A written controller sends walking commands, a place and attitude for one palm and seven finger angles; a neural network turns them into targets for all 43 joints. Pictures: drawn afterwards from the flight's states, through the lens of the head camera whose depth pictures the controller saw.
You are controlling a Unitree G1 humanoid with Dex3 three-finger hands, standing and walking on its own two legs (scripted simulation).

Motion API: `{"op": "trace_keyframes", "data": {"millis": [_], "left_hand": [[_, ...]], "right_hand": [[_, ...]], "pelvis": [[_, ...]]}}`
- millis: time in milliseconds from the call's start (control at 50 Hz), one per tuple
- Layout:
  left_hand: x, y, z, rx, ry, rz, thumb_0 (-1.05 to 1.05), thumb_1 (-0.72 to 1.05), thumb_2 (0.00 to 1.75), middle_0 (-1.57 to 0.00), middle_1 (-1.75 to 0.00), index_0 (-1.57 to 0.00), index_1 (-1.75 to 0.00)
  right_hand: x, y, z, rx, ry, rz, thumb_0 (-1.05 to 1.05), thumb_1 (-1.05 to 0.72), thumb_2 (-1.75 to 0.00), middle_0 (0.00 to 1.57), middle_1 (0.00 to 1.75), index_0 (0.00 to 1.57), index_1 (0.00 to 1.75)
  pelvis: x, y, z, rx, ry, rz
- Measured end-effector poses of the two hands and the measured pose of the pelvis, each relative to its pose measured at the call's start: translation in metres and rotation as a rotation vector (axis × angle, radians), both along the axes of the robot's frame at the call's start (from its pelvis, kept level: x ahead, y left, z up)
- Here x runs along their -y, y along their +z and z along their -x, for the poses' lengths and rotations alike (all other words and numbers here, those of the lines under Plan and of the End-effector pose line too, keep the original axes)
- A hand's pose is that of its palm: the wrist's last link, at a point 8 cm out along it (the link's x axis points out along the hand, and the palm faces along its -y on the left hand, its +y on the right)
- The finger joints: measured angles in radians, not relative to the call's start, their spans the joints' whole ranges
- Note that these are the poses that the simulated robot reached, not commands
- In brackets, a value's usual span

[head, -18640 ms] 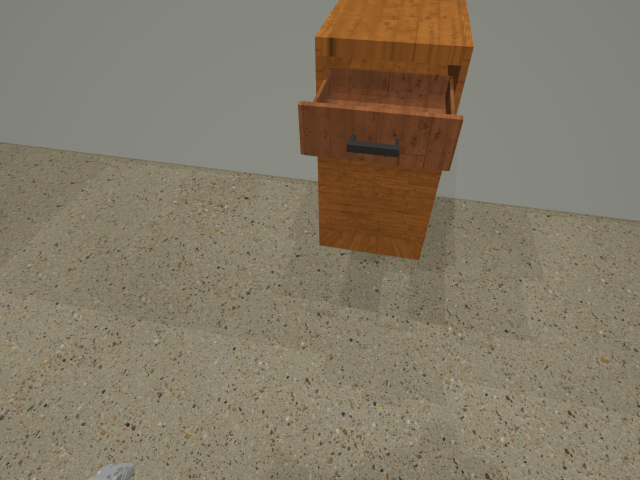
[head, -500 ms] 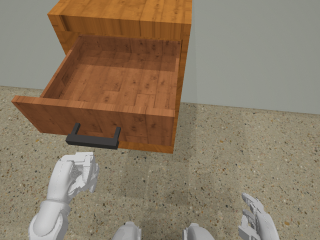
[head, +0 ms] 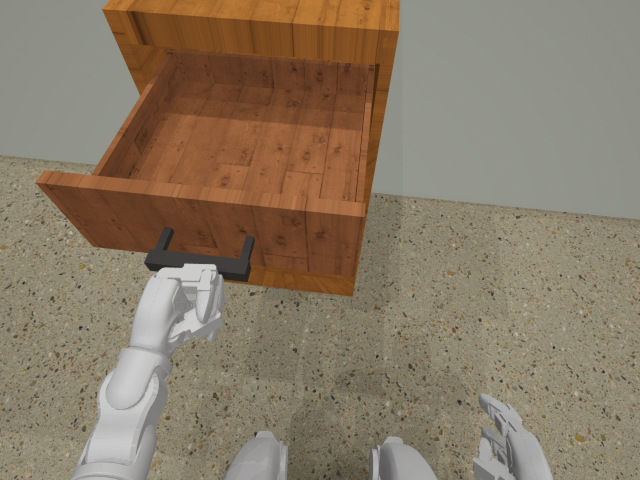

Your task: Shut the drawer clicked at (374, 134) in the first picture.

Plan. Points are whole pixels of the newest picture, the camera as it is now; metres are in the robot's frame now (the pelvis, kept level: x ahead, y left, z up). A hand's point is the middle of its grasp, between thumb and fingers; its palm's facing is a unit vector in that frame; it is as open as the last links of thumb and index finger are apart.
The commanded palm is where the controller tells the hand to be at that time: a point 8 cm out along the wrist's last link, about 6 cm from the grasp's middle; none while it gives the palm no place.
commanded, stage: push the drawer shut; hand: left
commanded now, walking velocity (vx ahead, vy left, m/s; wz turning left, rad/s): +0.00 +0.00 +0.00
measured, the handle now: (203, 252) +0.38 +0.16 +0.05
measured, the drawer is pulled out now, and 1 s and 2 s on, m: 0.29 0.16 0.05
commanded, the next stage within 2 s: none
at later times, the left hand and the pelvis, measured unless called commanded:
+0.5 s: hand (232, 264) +0.37 +0.13 +0.04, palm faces -0.14 -0.99 -0.07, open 3.0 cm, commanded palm +0.37 +0.18 +0.05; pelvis -0.02 +0.00 +0.00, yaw +0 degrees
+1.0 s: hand (244, 220) +0.43 +0.12 +0.04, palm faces -0.12 -0.99 -0.07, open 3.0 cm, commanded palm +0.43 +0.17 +0.05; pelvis -0.01 +0.00 +0.00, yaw -1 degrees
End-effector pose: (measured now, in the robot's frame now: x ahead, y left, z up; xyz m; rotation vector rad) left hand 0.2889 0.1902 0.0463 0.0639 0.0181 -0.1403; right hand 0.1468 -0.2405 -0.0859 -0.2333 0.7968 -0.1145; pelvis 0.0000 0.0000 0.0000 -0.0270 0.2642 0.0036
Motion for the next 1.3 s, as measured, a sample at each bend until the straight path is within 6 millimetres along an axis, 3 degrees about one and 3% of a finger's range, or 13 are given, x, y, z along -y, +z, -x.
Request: {"op": "trace_keyframes", "data": {"millis": [500,780,1300], "left_hand": [[0.009,0.002,-0.063,0.009,0.003,-0.004,-0.01,0.78,0.94,-1.40,-1.60,-1.40,-1.60],[0.013,0.001,-0.105,0.004,0.013,-0.007,-0.03,0.77,0.94,-1.40,-1.60,-1.40,-1.60],[0.014,0.002,-0.165,0.002,0.012,0.002,-0.02,0.73,0.91,-1.40,-1.60,-1.40,-1.60]], "right_hand": [[0.009,-0.008,0.052,-0.122,-0.071,0.026,0.01,-0.90,-0.90,0.21,0.30,0.20,0.30],[0.012,-0.019,0.082,-0.239,-0.115,0.023,0.01,-0.90,-0.90,0.21,0.30,0.20,0.30],[0.019,-0.028,0.119,-0.384,-0.168,0.035,0.01,-0.91,-0.90,0.21,0.30,0.20,0.30]], "pelvis": [[-0.004,0.000,0.016,-0.007,-0.008,-0.001],[-0.005,-0.001,0.014,-0.041,-0.016,-0.003],[-0.003,-0.008,0.011,-0.100,-0.030,0.001]]}}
